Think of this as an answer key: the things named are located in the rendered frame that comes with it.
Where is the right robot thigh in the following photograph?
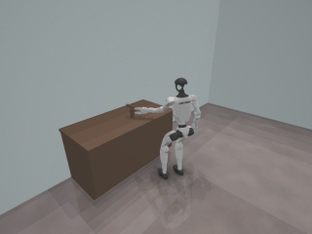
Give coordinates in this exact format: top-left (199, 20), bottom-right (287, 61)
top-left (175, 126), bottom-right (194, 150)

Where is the left robot hand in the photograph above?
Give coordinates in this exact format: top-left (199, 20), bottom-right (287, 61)
top-left (134, 107), bottom-right (149, 114)

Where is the left robot upper arm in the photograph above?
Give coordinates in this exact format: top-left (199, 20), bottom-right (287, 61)
top-left (159, 97), bottom-right (176, 113)

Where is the robot thigh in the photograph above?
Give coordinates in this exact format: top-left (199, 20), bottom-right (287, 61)
top-left (175, 126), bottom-right (194, 150)
top-left (161, 130), bottom-right (180, 153)

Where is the right robot upper arm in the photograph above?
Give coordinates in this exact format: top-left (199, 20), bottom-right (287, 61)
top-left (190, 95), bottom-right (201, 117)

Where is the left robot forearm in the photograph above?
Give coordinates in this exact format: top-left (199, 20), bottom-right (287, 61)
top-left (148, 107), bottom-right (163, 114)

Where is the counter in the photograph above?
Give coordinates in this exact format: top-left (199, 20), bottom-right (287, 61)
top-left (58, 99), bottom-right (174, 200)

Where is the left robot thigh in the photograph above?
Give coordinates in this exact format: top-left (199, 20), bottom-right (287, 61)
top-left (161, 130), bottom-right (180, 153)

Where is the right robot hand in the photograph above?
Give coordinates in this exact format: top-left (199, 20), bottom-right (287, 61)
top-left (191, 124), bottom-right (198, 134)

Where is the right robot forearm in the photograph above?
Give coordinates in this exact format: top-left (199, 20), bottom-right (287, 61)
top-left (193, 114), bottom-right (201, 127)

